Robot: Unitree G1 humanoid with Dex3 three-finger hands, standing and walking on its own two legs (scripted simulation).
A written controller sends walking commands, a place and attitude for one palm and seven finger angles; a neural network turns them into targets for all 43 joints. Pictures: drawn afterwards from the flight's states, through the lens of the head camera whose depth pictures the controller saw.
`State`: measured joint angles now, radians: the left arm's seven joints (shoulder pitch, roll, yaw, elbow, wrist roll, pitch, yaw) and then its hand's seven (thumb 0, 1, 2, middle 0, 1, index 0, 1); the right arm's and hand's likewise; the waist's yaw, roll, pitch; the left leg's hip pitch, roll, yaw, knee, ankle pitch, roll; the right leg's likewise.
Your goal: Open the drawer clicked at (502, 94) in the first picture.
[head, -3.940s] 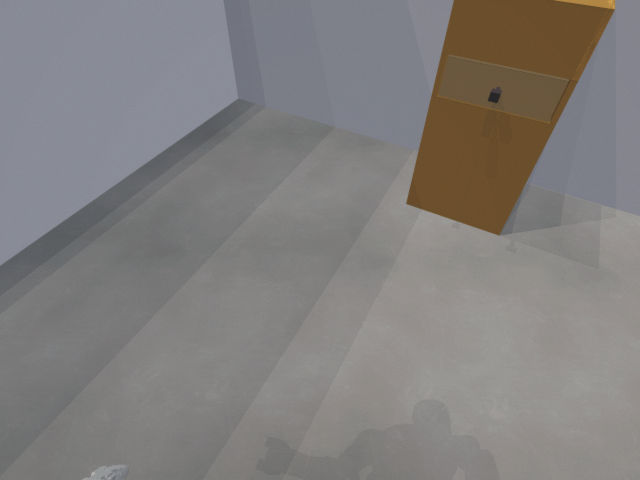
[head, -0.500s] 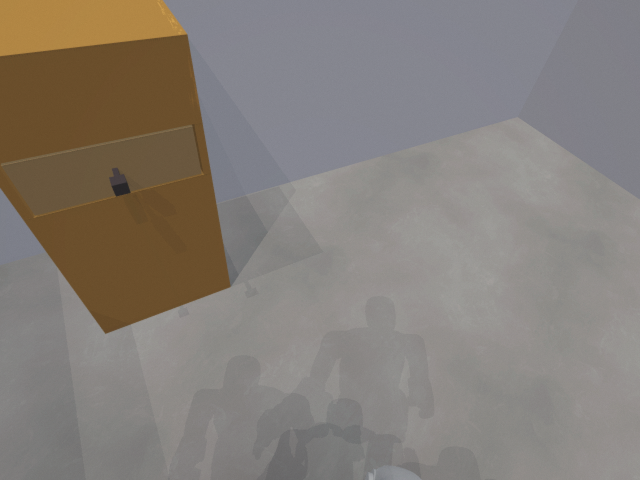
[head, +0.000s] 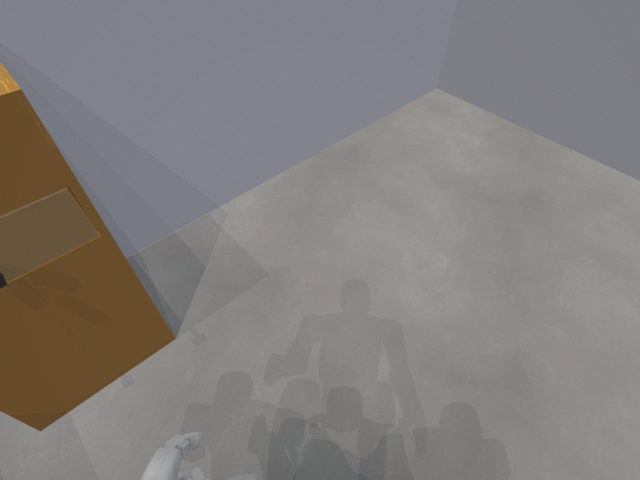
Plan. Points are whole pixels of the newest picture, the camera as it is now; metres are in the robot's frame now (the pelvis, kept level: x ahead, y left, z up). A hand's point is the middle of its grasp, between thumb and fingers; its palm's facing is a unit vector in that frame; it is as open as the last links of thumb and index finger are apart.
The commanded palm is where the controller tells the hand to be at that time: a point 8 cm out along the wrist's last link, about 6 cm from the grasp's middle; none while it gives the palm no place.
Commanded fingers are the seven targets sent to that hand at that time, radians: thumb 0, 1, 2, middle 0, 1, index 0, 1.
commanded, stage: turn to face it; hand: left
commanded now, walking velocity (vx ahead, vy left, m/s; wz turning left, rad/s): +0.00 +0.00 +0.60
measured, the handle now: out of the picture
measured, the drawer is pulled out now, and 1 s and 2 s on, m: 0.00 0.00 0.00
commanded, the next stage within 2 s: take the last steps up to it in 1.04 s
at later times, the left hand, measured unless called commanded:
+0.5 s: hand out of the picture +0.02 +0.23 -0.15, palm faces +0.30 -0.91 -0.28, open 7.4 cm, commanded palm none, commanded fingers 0.00 0.90 0.90 -0.20 -0.30 -0.20 -0.30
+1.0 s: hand out of the picture -0.13 +0.15 -0.17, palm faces +0.58 -0.78 -0.25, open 7.3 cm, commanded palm none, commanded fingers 0.00 0.90 0.90 -0.20 -0.30 -0.20 -0.30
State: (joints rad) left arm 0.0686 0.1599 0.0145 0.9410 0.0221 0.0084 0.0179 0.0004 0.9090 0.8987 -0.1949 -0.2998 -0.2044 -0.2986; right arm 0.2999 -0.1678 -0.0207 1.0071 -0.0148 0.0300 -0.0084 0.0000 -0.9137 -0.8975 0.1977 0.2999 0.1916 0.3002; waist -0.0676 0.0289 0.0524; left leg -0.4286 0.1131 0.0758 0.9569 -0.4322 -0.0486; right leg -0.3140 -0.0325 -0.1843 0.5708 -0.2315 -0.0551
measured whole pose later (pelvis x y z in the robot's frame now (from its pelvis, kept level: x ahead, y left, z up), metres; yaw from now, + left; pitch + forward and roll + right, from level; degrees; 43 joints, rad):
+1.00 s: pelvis -0.04 -0.04 +0.00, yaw +34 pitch +0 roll +1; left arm 0.26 0.24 0.05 0.94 0.02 0.04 0.01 0.00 0.90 0.90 -0.20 -0.30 -0.21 -0.30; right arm 0.12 -0.24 -0.05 0.92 -0.02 0.04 0.03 0.00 -0.91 -0.90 0.20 0.30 0.19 0.30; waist 0.03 -0.05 0.08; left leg -0.25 0.03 0.08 0.58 -0.32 0.00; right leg -0.33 -0.18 -0.20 0.74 -0.41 0.04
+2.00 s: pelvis +0.07 +0.07 +0.02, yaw +39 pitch +0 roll +0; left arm 0.23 0.20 0.07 1.07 0.03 0.00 -0.01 0.00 0.91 0.90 -0.19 -0.30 -0.20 -0.30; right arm 0.33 -0.13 -0.04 1.10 -0.02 -0.07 -0.02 -0.01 -0.93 -0.90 0.20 0.30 0.20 0.30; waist 0.00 -0.04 0.03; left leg -0.10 0.04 0.19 0.36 -0.26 0.02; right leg -0.53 -0.13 -0.09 1.00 -0.25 0.02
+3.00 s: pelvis +0.24 +0.11 -0.01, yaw +37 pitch -3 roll -1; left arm 0.28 0.17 0.02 0.93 0.04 0.00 0.04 0.00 0.91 0.90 -0.20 -0.30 -0.20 -0.30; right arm 0.18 -0.21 -0.06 0.91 -0.01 0.04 0.00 0.00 -0.91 -0.90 0.20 0.30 0.20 0.30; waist 0.00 0.05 0.05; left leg -0.45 0.03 0.04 0.88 -0.41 0.01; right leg -0.31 -0.01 -0.05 0.74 -0.39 -0.01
